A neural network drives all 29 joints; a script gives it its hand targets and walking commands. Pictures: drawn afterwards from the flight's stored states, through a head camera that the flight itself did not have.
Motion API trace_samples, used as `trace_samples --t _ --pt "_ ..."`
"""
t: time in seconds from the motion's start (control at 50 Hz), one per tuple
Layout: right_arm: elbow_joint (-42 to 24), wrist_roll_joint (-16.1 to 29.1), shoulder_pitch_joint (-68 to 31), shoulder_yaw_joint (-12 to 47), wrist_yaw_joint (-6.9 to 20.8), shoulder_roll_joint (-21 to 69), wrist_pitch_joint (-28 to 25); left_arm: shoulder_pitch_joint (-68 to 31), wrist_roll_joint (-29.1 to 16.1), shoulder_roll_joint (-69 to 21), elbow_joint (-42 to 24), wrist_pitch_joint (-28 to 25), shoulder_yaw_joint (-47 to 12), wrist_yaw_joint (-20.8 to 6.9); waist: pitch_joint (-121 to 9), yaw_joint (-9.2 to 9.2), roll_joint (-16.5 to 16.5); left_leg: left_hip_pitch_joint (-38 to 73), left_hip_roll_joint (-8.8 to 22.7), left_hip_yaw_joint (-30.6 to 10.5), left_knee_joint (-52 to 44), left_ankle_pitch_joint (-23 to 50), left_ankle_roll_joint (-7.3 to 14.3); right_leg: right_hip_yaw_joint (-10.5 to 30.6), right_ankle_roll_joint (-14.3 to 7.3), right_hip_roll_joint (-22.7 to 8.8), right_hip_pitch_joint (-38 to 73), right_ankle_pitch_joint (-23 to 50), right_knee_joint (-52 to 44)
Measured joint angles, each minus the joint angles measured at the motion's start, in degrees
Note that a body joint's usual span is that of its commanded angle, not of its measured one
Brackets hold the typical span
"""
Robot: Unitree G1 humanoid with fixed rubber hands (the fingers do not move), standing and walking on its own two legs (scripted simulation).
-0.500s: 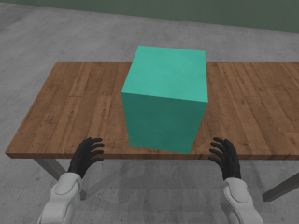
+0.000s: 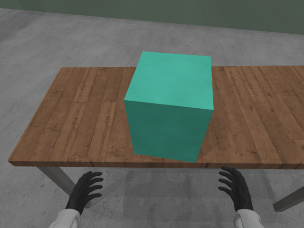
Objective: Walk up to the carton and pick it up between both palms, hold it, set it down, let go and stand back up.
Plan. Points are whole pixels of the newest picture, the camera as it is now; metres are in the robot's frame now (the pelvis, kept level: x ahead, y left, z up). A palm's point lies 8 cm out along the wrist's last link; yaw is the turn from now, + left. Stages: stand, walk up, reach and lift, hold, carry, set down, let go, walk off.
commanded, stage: set down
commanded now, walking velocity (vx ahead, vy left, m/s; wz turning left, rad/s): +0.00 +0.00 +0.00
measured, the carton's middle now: (169, 108) +0.45 -0.02 +0.05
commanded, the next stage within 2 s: let go in 0.14 s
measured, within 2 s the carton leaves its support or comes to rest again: neither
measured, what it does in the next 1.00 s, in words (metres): stands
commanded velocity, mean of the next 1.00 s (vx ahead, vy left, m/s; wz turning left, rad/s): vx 0.00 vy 0.00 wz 0.00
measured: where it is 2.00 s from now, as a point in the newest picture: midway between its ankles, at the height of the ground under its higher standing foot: outside the picture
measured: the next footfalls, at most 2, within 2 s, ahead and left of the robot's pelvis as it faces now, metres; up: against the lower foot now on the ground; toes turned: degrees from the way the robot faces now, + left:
none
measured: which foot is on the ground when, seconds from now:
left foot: down 0.00-1.00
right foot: down 0.00-1.00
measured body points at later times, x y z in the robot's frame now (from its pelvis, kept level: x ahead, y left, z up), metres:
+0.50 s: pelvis +0.00 -0.01 +0.00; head +0.02 -0.01 +0.45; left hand +0.17 +0.21 -0.07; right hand +0.17 -0.22 -0.07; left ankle -0.02 +0.14 -0.74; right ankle +0.00 -0.17 -0.74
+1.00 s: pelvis +0.00 -0.01 -0.01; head +0.00 -0.03 +0.44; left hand +0.08 +0.24 -0.13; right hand +0.06 -0.28 -0.15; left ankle -0.02 +0.14 -0.74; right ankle +0.00 -0.17 -0.74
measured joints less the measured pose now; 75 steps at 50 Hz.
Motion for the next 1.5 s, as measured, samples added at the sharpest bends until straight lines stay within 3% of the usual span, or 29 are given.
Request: trace_samples --t 0.26,0.68,0.84,1.04,1.5 --pt "6.7 -2.2 3.0 -0.8 3.0 -1.4 -2.4 2.1 2.5 -2.5 5.4 -0.4 -1.0 1.2 0.3 -0.39 0.3 0.7 0.0 -0.4 -1.3 0.6 -0.3 -0.5 -0.3 0.0 0.4 -0.1 -0.2" --pt "20.9 -5.6 -0.4 -1.8 7.1 -4.6 -6.9 -0.4 7.6 -4.1 14.8 1.4 0.7 2.4 -0.3 -1.18 0.0 1.3 0.6 -0.3 -2.6 1.1 -0.9 -0.4 -0.9 0.6 0.1 -0.5 0.2" --pt "27.4 -8.5 -0.8 -3.5 10.8 -9.4 3.0 0.8 10.8 -3.0 26.7 -6.9 2.6 3.2 -6.1 -1.32 0.3 -7.9 -0.4 0.1 3.8 -1.4 -0.4 0.4 -0.7 -0.3 -11.0 -4.7 10.2" --pt "34.0 -8.6 4.5 -5.8 10.8 -10.4 4.8 6.2 10.9 -3.3 34.3 -7.6 4.3 3.7 -8.9 -1.72 0.6 -10.4 -0.7 0.7 7.5 -3.0 -0.3 1.3 -0.7 -0.5 -14.3 -6.5 14.9" --pt "45.0 -8.2 7.1 -5.6 9.8 -5.7 4.0 9.0 10.0 -6.4 46.1 -8.5 3.7 4.3 -8.9 -1.35 0.0 -11.5 -0.1 2.2 2.6 3.0 -0.5 2.8 -1.1 0.4 -16.3 -0.2 10.4"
